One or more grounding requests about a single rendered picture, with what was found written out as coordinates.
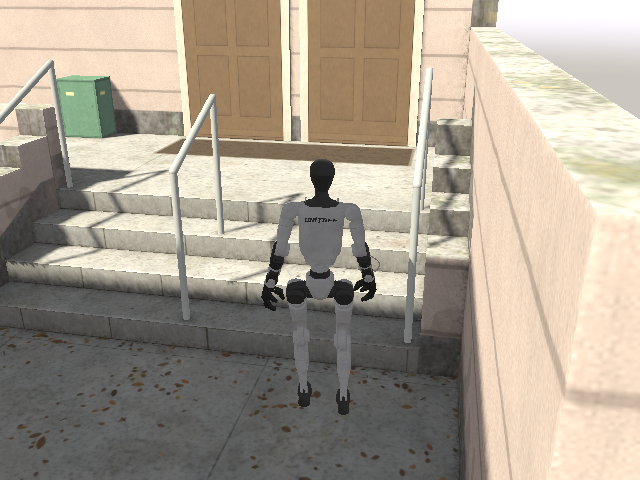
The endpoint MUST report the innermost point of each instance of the robot left thigh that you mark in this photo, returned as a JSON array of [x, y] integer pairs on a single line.
[[297, 301]]

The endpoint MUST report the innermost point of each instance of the right robot upper arm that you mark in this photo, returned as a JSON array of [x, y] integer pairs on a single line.
[[352, 213]]

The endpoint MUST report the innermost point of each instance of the robot left forearm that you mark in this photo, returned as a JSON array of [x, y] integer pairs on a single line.
[[274, 269]]

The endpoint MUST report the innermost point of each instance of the left robot upper arm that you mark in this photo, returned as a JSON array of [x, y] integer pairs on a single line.
[[289, 212]]

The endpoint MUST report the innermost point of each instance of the robot right hand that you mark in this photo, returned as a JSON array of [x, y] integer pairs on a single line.
[[371, 286]]

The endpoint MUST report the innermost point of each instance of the robot left hand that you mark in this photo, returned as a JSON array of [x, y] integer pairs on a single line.
[[267, 296]]

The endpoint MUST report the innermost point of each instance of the robot right shin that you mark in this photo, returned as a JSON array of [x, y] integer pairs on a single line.
[[344, 367]]

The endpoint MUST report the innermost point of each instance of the robot right forearm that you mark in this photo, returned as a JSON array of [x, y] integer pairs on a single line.
[[366, 266]]

